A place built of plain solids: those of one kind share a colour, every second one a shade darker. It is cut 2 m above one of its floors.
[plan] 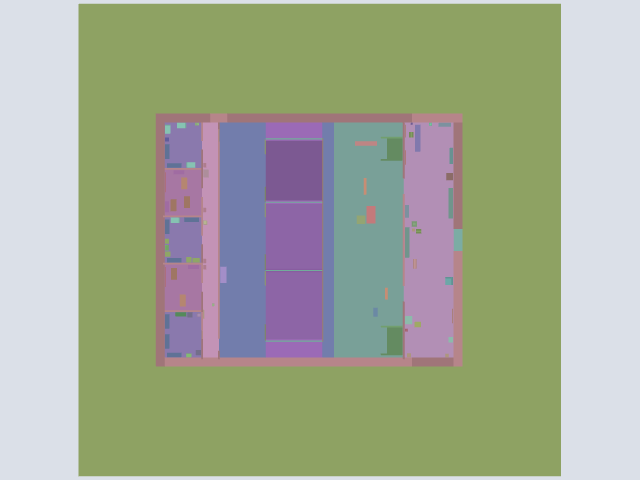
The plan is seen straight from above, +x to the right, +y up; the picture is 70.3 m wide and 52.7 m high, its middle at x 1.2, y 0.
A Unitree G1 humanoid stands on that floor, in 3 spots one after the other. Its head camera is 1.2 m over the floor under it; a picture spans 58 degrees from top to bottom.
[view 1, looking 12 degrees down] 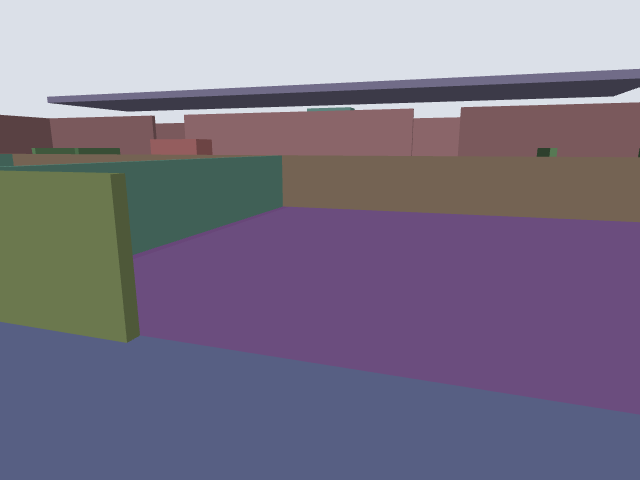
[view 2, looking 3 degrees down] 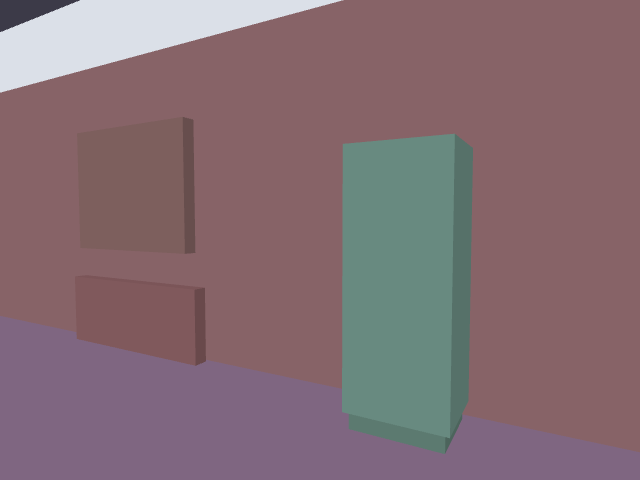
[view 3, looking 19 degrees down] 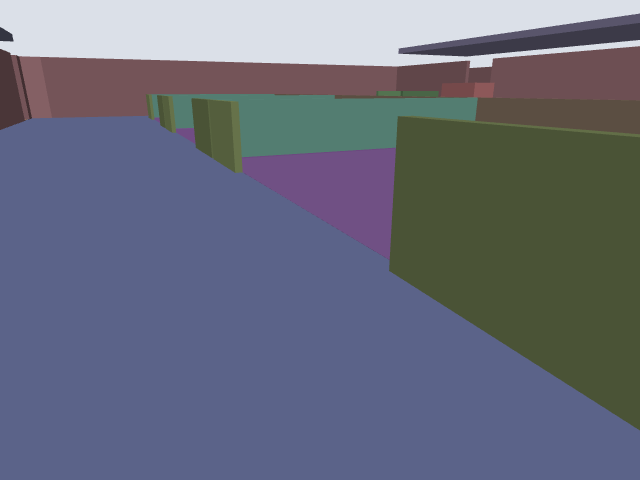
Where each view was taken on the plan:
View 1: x -6.89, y -6.93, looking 18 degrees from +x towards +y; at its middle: floor_plot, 5.77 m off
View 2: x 13.17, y -11.70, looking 29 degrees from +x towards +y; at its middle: wall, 3.07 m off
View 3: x -6.50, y -11.60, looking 65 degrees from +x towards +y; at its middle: floor_walkway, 3.69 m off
